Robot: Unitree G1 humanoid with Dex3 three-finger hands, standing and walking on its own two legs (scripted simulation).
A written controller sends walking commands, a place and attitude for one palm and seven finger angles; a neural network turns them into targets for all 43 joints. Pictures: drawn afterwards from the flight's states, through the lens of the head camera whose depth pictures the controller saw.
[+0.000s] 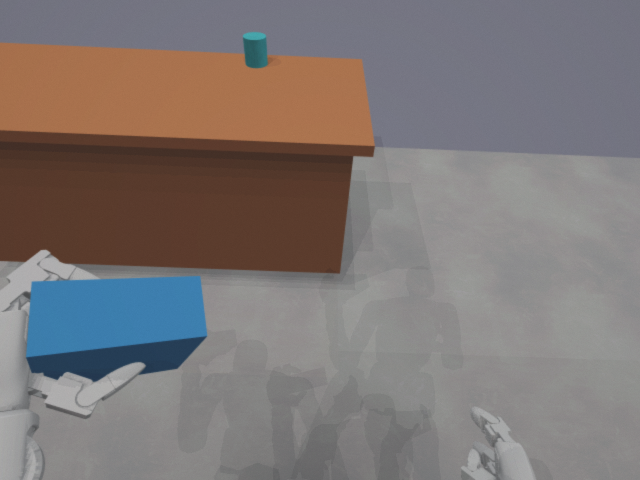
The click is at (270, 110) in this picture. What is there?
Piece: table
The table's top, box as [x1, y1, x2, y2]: [0, 43, 374, 156]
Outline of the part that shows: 0,43 0,140 3,141 372,156 374,143 361,59 267,55 268,64 262,68 250,68 245,65 244,54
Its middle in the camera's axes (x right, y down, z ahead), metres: -0.57 -0.47 +1.23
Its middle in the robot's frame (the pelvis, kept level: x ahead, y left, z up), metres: +1.20 +0.65 -0.09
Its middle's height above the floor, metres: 0.68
